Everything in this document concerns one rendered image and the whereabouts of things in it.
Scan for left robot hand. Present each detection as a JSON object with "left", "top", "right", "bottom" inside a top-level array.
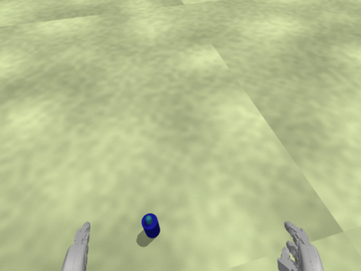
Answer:
[{"left": 61, "top": 222, "right": 90, "bottom": 271}]

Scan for right robot hand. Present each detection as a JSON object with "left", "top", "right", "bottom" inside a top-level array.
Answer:
[{"left": 277, "top": 221, "right": 324, "bottom": 271}]

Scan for bottle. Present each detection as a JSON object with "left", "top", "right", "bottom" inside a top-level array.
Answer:
[{"left": 142, "top": 213, "right": 160, "bottom": 238}]

